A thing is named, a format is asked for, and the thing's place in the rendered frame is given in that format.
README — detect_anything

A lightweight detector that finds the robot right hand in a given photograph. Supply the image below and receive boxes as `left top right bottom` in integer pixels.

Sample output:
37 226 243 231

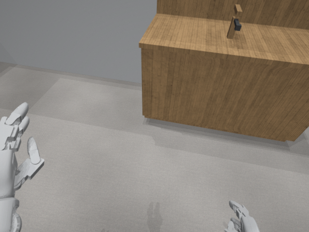
225 200 260 232

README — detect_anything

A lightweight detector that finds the tap lever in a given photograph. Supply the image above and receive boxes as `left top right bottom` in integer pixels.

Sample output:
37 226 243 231
234 19 242 31

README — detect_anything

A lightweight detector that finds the counter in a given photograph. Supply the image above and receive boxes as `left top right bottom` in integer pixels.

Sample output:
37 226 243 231
139 0 309 142

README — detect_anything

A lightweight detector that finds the robot left forearm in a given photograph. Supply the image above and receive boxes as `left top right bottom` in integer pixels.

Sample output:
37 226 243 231
0 197 22 232

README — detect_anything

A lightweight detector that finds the robot left hand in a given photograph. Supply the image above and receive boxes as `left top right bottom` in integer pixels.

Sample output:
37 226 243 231
0 102 44 199

